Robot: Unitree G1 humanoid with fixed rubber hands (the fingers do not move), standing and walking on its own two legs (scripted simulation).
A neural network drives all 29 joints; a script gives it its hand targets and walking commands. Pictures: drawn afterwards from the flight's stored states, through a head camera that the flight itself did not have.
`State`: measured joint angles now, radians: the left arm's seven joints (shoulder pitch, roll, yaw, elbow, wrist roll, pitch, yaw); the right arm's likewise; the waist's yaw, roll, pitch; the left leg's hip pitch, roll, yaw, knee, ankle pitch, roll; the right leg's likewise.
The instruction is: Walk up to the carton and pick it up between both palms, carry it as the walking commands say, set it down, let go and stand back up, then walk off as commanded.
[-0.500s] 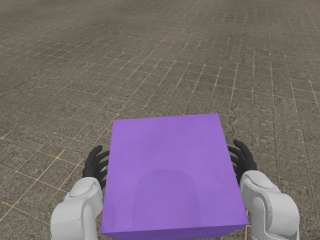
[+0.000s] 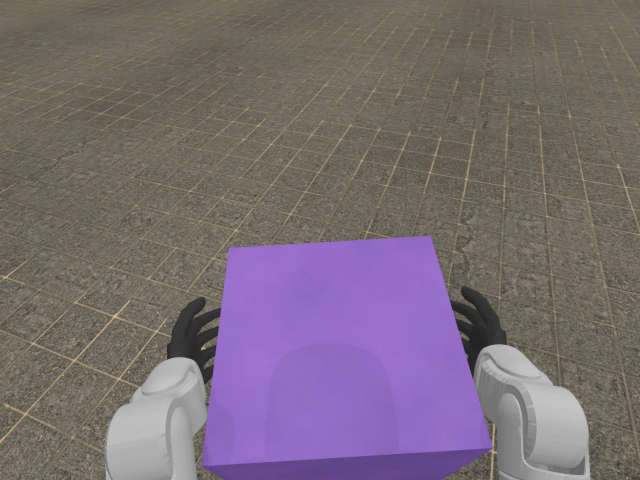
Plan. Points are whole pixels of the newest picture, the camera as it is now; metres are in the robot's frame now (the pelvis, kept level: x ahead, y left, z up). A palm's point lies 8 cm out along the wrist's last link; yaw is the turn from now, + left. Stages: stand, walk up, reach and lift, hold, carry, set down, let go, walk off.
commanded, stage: carry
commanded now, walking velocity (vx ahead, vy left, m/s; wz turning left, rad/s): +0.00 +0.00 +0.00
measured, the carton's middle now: (337, 371) +0.25 +0.01 +0.03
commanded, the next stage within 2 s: none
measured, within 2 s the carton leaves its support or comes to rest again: neither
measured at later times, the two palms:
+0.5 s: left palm (192, 369) +0.23 +0.17 +0.07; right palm (477, 358) +0.24 -0.16 +0.07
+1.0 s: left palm (195, 366) +0.24 +0.17 +0.07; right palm (480, 353) +0.25 -0.16 +0.08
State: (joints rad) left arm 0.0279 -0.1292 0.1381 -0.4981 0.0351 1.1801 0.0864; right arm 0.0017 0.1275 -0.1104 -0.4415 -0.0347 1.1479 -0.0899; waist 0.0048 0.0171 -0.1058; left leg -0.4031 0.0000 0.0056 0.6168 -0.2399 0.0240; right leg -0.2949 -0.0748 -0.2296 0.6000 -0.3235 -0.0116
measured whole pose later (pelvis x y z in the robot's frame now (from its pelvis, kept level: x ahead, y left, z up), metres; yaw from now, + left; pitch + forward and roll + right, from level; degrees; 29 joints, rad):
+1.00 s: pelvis +0.00 +0.00 +0.00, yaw +0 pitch +1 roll -1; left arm 0.02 -0.13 0.15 -0.38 0.03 1.01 0.05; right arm 0.00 0.13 -0.11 -0.36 -0.03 1.02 -0.10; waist 0.00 0.01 -0.07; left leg -0.40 0.00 0.01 0.62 -0.24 0.02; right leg -0.30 -0.07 -0.23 0.60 -0.32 -0.01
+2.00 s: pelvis +0.00 -0.02 +0.00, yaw -1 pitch +4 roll -1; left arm 0.02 -0.13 0.13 -0.54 0.02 1.15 0.07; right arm 0.00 0.13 -0.11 -0.55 -0.03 1.17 -0.10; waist 0.01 0.00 -0.04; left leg -0.46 0.06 0.00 0.63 -0.24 0.00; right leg -0.38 -0.04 -0.14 0.76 -0.53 -0.04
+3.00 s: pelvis -0.06 -0.14 +0.01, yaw +5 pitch +4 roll +1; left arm 0.03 -0.13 0.12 -0.57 0.02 1.16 0.07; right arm 0.02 0.13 -0.11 -0.58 -0.03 1.17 -0.10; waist 0.01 -0.01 -0.05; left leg -0.51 0.10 0.07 1.02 -0.51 -0.06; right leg -0.39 -0.01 -0.18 0.54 -0.22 -0.10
